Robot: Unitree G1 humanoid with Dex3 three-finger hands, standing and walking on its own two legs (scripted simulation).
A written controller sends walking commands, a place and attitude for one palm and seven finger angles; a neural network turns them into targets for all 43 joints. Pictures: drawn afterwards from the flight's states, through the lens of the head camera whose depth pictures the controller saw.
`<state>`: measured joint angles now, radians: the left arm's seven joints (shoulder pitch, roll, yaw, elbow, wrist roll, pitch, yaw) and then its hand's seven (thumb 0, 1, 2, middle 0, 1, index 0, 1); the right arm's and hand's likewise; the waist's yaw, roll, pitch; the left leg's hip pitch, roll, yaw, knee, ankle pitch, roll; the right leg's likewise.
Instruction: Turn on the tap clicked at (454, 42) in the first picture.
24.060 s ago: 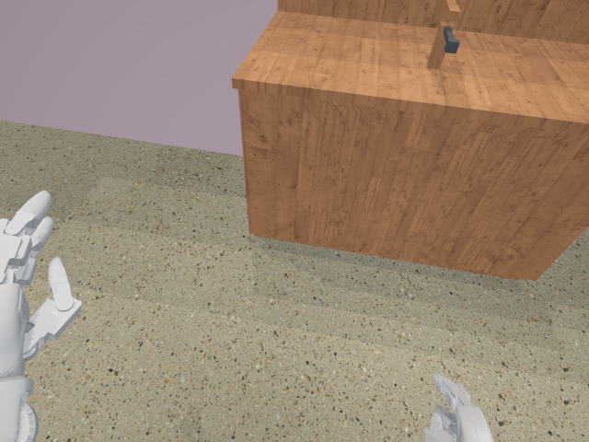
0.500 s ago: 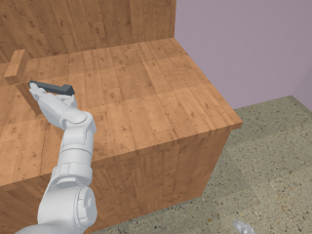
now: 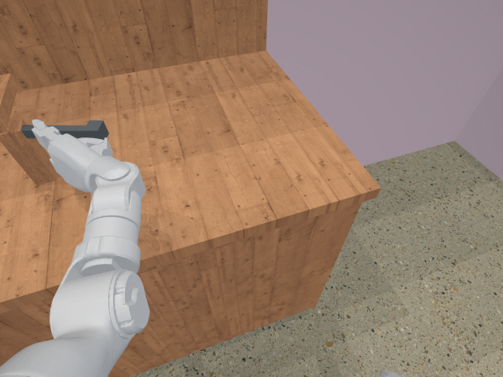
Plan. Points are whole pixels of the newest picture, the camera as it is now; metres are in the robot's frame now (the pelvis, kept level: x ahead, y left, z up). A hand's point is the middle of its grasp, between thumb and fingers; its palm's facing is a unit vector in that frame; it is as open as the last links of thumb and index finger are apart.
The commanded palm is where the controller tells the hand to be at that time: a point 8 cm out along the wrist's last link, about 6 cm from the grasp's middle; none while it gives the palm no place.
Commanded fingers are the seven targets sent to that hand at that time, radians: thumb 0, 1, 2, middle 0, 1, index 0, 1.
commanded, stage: lift the hand up off the lever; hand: left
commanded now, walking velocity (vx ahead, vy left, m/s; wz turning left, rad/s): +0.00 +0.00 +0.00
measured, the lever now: (96, 132) +0.48 +0.27 +0.15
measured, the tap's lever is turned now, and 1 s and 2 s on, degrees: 70 72 72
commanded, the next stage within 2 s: none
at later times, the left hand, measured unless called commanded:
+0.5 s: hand (99, 136) +0.45 +0.25 +0.16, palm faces +0.83 -0.55 -0.06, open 7.8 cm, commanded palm +0.39 +0.25 +0.16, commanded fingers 0.00 0.90 0.90 -0.15 -0.15 -0.15 -0.15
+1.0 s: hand (92, 133) +0.43 +0.24 +0.18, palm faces +0.83 -0.56 -0.04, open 7.8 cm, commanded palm +0.38 +0.26 +0.18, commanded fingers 0.00 0.90 0.90 -0.15 -0.15 -0.15 -0.15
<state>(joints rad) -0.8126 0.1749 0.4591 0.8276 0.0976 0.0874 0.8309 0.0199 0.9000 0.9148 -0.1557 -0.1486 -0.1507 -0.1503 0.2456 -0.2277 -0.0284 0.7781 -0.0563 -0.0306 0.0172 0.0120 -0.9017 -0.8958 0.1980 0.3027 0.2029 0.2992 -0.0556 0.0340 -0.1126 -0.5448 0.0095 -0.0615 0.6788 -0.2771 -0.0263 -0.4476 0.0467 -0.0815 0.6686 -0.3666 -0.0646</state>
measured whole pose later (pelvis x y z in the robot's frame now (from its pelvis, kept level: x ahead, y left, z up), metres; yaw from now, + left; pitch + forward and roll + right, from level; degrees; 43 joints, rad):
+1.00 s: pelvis +0.01 +0.00 +0.01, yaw +0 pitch +4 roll +0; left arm -0.70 0.11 0.39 0.55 0.03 0.26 0.78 0.02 0.90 0.90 -0.16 -0.15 -0.15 -0.15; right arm 0.19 -0.22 -0.02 0.78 -0.02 -0.03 0.00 0.01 -0.90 -0.90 0.20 0.30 0.20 0.30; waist 0.00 0.04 -0.10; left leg -0.38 0.00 -0.05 0.56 -0.25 -0.02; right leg -0.29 0.04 -0.07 0.56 -0.34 -0.06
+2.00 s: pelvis +0.02 +0.00 +0.02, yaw -1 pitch +2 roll +1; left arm -0.72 0.11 0.37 0.45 0.00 0.40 0.77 0.02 0.90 0.90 -0.16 -0.15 -0.15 -0.15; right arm 0.13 -0.21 -0.01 0.78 -0.01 -0.04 -0.01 0.01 -0.90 -0.90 0.20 0.30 0.20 0.30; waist 0.03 0.05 -0.08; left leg -0.28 0.00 -0.03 0.47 -0.22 -0.02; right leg -0.21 0.04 -0.05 0.49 -0.31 -0.06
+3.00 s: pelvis +0.00 +0.01 +0.03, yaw -2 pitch -5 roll +0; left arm -0.10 0.33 0.22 0.00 -0.10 -0.09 0.13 0.02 0.89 0.90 -0.17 -0.20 -0.17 -0.21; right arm 0.18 -0.25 0.00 0.69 0.04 -0.07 -0.05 0.02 -0.90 -0.90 0.20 0.30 0.20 0.30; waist 0.06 0.06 0.05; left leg -0.13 0.02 -0.01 0.39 -0.17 -0.01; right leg -0.04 0.05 -0.03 0.37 -0.24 -0.05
